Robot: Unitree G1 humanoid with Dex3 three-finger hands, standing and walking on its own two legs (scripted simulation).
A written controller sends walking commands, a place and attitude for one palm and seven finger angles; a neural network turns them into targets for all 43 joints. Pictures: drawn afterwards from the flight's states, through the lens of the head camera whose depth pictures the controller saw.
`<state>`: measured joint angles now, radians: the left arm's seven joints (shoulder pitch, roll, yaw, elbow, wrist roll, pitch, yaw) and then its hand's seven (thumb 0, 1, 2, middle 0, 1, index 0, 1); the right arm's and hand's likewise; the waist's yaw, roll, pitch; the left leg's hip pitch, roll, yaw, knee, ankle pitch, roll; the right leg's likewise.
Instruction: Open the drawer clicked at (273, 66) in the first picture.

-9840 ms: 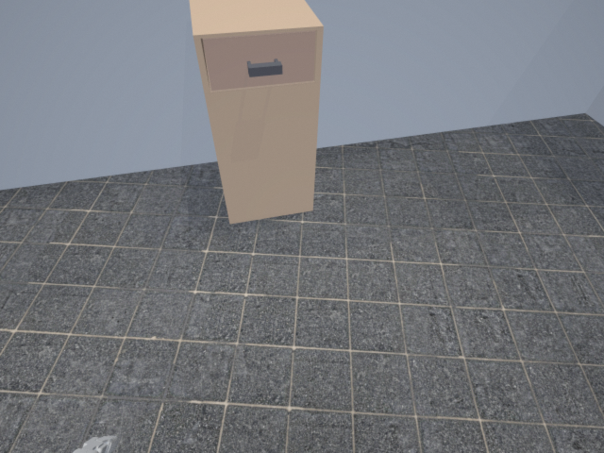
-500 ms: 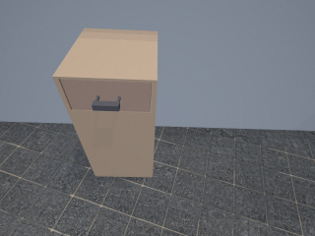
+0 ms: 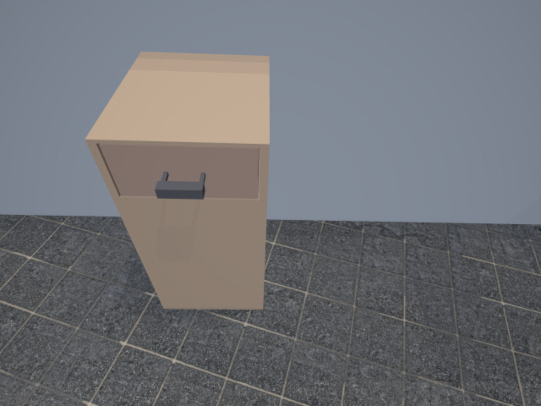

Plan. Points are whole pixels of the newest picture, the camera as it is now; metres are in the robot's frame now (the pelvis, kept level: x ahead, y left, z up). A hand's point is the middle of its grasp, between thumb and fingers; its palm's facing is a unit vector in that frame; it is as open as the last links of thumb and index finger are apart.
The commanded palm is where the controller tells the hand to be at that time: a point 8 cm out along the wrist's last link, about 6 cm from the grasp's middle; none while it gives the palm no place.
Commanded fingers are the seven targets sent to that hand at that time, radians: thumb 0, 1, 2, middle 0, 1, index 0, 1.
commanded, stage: shuffle to correct the standing spot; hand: left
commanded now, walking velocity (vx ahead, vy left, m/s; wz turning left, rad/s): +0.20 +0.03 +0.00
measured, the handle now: (182, 183) +0.58 +0.24 -0.05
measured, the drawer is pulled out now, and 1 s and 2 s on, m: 0.00 0.00 0.00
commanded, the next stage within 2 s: come to a stop and stand still in 0.16 s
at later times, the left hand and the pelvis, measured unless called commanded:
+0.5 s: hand out of the picture +0.03 +0.17 -0.18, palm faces +0.06 -0.99 -0.16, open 7.4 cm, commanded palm none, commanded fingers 0.00 0.90 0.90 -0.20 -0.30 -0.20 -0.30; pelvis +0.07 +0.02 +0.00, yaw +0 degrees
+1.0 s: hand out of the picture +0.13 +0.17 -0.18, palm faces +0.10 -0.98 -0.19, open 7.2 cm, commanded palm none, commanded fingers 0.00 0.90 0.90 -0.20 -0.30 -0.20 -0.30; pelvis +0.07 -0.01 +0.00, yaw +2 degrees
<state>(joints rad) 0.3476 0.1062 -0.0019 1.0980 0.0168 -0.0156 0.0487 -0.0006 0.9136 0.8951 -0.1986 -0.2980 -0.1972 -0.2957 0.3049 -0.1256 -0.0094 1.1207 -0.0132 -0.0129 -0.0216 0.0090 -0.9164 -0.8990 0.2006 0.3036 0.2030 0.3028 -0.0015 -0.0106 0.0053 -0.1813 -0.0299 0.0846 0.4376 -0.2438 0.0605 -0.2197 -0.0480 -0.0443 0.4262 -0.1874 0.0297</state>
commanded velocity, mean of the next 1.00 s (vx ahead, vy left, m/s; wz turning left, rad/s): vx -0.02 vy -0.01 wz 0.02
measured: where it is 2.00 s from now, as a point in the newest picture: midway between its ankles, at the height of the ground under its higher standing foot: outside the picture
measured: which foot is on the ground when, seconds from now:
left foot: down 0.00-1.00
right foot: down 0.00-0.38, up 0.40-0.70, down 0.72-1.00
